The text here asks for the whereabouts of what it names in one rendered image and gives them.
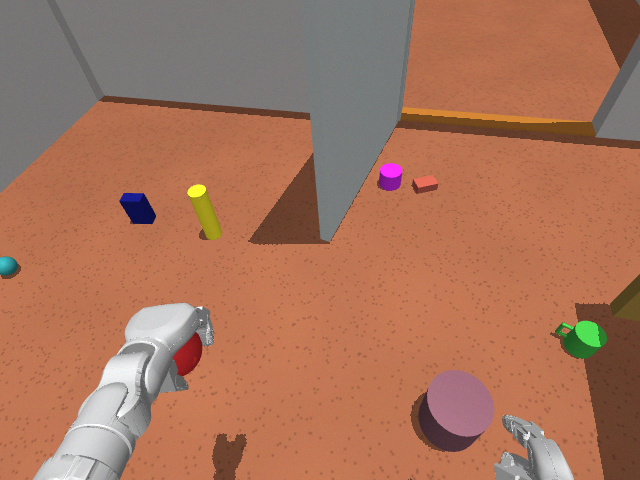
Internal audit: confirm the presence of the left robot hand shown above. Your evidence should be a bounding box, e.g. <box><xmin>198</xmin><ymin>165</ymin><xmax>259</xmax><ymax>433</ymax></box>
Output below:
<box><xmin>124</xmin><ymin>303</ymin><xmax>214</xmax><ymax>393</ymax></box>

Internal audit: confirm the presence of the left robot arm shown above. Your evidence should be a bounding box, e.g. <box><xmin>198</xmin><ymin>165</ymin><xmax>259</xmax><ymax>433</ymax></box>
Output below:
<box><xmin>33</xmin><ymin>337</ymin><xmax>172</xmax><ymax>480</ymax></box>

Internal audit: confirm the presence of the right robot hand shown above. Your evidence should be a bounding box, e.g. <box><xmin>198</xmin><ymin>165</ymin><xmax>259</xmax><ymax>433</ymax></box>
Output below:
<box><xmin>494</xmin><ymin>415</ymin><xmax>574</xmax><ymax>480</ymax></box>

